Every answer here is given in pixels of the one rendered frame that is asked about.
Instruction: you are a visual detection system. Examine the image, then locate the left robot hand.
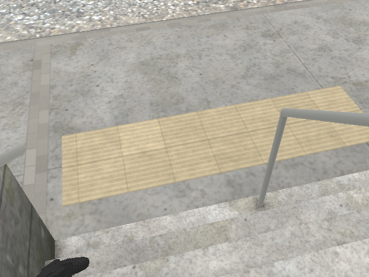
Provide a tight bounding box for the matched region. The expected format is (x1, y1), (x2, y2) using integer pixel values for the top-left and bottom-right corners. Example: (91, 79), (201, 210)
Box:
(36, 257), (89, 277)

